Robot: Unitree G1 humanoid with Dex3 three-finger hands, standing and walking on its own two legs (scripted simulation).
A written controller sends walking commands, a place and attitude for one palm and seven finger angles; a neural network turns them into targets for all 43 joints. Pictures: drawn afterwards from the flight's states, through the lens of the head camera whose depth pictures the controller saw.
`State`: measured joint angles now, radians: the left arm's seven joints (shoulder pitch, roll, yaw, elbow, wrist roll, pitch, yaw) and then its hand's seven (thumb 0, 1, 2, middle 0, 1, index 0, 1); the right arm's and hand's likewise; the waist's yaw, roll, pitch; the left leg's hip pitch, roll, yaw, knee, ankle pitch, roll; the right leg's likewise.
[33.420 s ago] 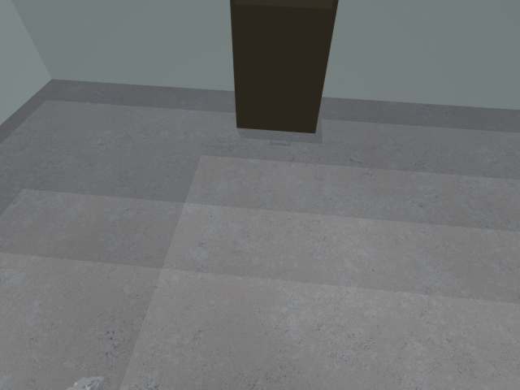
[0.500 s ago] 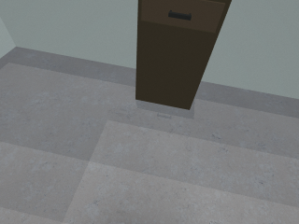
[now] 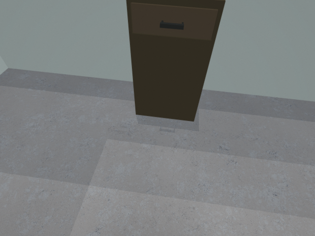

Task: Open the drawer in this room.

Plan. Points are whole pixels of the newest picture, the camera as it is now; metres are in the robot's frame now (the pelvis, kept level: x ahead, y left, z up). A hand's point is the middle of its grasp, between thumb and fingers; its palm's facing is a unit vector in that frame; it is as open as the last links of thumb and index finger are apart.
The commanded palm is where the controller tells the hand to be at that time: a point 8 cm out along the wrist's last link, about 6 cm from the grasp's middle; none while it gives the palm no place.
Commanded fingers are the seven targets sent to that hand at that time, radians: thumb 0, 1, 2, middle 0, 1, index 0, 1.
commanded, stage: stand and wait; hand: left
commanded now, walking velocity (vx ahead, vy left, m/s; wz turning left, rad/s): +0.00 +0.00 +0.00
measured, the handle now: (172, 24) +1.15 -0.02 +0.04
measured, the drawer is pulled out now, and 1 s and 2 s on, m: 0.00 0.00 0.00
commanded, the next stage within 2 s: look at it before walking up in 0.20 s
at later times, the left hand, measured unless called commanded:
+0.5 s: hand out of the picture -0.02 +0.14 -0.18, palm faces +0.07 -0.99 -0.13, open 7.4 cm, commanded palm none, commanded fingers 0.00 0.90 0.90 -0.20 -0.30 -0.20 -0.30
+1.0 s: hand out of the picture +0.00 +0.18 -0.18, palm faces +0.05 -0.98 -0.19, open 7.4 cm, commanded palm none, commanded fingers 0.00 0.90 0.90 -0.20 -0.30 -0.20 -0.30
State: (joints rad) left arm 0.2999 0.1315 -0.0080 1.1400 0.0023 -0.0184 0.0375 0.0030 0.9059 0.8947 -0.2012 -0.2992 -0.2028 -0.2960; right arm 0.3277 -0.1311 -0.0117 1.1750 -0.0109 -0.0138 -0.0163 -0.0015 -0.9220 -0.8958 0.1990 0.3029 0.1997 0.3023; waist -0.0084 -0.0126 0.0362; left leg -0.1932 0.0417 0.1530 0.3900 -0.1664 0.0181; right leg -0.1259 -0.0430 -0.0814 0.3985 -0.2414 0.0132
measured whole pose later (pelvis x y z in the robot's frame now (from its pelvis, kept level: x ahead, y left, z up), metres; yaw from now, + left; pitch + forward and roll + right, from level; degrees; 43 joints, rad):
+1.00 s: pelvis +0.01 +0.01 +0.00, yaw +0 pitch -2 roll +0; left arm 0.29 0.16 0.01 1.13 0.01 -0.01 0.04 0.00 0.90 0.89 -0.20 -0.30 -0.20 -0.30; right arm 0.26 -0.15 -0.02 1.13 -0.01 -0.02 -0.02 0.00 -0.91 -0.90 0.20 0.30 0.20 0.30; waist 0.01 -0.02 0.05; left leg -0.19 0.03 0.15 0.41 -0.19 0.03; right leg -0.11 -0.05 -0.08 0.39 -0.25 0.02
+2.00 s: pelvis +0.28 -0.02 -0.01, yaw -28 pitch -1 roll -2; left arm 0.21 0.25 0.10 0.98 0.02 0.02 -0.02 0.01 0.91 0.89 -0.20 -0.30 -0.20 -0.30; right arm 0.20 -0.17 -0.04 0.97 -0.02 -0.07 -0.02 -0.01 -0.94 -0.89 0.20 0.30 0.21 0.30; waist 0.04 -0.03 0.11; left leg -0.23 0.08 0.24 0.52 -0.26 0.06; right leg -0.58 -0.07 -0.04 1.28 -0.31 0.03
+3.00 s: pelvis +0.37 -0.06 +0.00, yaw -27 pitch +1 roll -4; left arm 0.18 0.26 0.08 0.99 0.01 0.05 0.02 0.01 0.91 0.89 -0.20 -0.30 -0.20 -0.30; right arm 0.22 -0.19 -0.05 0.95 -0.02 0.01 0.00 0.00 -0.91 -0.90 0.20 0.30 0.20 0.30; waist 0.00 -0.01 0.08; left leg -0.30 -0.02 -0.03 0.45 -0.16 0.08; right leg -0.47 -0.07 0.00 1.07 -0.38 0.08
